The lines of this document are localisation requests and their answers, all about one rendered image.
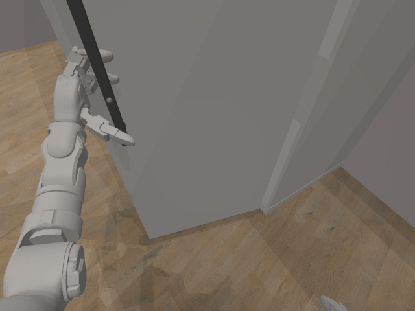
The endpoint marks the right robot hand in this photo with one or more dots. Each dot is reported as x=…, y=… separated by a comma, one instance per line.
x=331, y=305

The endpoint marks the left robot hand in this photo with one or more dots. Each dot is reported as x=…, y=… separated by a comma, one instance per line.
x=71, y=94

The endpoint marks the fridge door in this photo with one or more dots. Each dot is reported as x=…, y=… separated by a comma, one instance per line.
x=208, y=90

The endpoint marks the robot left upper arm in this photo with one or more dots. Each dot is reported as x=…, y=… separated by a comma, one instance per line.
x=45, y=277

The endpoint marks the handle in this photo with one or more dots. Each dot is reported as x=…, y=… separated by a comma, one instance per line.
x=86, y=34

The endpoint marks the robot left forearm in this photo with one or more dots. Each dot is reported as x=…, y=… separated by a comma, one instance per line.
x=55, y=215

